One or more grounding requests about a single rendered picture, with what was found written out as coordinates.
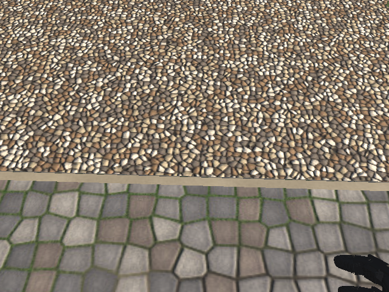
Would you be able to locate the right robot hand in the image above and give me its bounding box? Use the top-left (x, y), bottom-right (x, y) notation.
top-left (334, 254), bottom-right (389, 292)

